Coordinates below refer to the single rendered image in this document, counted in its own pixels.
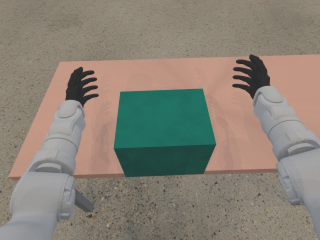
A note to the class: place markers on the robot left forearm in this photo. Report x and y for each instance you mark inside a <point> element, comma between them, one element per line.
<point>61,144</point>

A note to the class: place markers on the table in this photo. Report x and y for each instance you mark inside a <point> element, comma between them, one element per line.
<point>242,147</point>

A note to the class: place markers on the robot right upper arm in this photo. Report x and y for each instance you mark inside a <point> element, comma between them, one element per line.
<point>299,176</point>

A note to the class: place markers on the carton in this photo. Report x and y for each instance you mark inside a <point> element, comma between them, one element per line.
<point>163,132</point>

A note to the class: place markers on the left robot hand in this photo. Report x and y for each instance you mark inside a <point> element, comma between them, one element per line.
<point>75,90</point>

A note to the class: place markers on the robot left upper arm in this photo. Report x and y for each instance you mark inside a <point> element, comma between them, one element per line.
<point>42,200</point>

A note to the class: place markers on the robot right forearm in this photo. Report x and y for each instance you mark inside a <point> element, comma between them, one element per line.
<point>279,121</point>

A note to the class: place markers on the right robot hand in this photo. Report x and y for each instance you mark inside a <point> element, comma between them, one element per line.
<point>258,73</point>

